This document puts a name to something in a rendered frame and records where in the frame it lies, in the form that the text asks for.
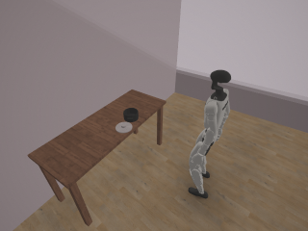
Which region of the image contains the right robot hand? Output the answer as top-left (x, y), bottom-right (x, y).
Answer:
top-left (216, 129), bottom-right (222, 141)

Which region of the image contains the robot right foot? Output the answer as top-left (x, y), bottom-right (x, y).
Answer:
top-left (201, 169), bottom-right (210, 178)

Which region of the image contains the robot right shin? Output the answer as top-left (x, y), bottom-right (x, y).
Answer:
top-left (200, 155), bottom-right (207, 174)

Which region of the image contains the table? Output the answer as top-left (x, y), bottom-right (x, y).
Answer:
top-left (28, 90), bottom-right (167, 226)

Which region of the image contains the robot left forearm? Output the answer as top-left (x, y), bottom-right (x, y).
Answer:
top-left (197, 130), bottom-right (215, 157)

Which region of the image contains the left robot hand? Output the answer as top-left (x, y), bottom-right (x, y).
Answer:
top-left (189, 153), bottom-right (203, 169)

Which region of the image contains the lid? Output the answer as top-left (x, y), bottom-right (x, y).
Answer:
top-left (115, 121), bottom-right (133, 134)

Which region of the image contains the robot right forearm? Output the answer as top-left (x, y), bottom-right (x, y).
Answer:
top-left (218, 114), bottom-right (229, 130)

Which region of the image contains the right robot upper arm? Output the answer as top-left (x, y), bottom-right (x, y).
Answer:
top-left (223, 89), bottom-right (230, 116)

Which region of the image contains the pot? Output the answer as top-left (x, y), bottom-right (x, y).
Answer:
top-left (123, 108), bottom-right (139, 122)

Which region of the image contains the left robot upper arm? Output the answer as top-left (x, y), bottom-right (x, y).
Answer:
top-left (205, 101), bottom-right (218, 136)

